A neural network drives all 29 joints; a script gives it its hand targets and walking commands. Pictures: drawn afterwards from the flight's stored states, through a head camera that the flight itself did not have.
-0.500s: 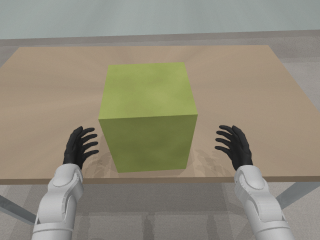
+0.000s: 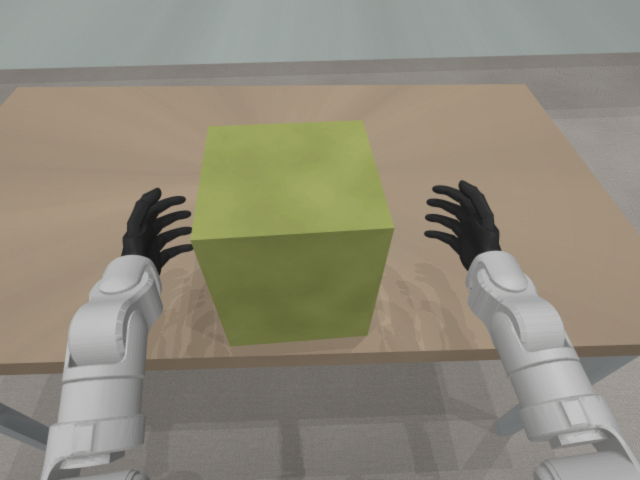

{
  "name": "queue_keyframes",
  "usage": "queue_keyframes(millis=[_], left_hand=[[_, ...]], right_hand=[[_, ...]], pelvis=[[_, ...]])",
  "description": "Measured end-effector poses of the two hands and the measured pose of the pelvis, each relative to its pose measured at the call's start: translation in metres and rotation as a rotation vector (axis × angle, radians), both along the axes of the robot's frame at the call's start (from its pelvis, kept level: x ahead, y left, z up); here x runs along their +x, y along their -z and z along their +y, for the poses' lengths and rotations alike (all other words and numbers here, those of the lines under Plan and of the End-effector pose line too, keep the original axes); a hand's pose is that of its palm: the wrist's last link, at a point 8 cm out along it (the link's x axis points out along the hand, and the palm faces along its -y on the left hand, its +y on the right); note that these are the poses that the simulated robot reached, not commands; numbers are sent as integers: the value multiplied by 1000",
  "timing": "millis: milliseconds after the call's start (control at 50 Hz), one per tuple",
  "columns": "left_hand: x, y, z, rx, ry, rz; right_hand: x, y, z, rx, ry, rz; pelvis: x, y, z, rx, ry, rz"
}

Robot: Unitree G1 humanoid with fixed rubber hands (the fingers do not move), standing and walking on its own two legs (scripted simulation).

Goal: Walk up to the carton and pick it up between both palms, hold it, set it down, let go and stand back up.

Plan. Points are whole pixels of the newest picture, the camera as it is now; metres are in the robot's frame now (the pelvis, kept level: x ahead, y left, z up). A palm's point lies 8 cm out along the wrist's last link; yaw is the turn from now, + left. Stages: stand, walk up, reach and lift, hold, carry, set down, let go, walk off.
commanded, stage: reach and lift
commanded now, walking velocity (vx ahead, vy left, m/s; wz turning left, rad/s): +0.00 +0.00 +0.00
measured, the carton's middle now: (293, 238) +0.44 +0.06 +0.05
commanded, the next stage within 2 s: none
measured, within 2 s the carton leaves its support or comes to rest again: neither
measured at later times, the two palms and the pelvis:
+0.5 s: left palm (138, 196) +0.39 +0.23 +0.16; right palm (459, 187) +0.43 -0.14 +0.16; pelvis -0.01 -0.01 +0.00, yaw +3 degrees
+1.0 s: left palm (160, 211) +0.41 +0.23 +0.12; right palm (438, 192) +0.45 -0.13 +0.13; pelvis +0.00 -0.01 +0.00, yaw +3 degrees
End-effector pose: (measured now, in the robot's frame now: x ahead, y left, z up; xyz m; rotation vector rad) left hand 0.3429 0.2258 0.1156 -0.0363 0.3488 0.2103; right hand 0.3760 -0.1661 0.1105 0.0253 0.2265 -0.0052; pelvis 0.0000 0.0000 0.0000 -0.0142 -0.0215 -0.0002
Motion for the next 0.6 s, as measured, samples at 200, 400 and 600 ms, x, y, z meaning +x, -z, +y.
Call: queue_keyframes(millis=[200,400,600], left_hand=[[19,-15,3,9,-11,-18],[37,-39,4,9,-23,-32],[61,-59,6,9,-46,-28]], right_hand=[[22,-14,16,10,-32,-7],[47,-36,23,12,-21,-2],[68,-56,26,12,-7,32]], pelvis=[[-6,2,-4,-1,-15,47],[-9,2,-8,-7,-33,68],[-10,4,-12,-10,-53,109]])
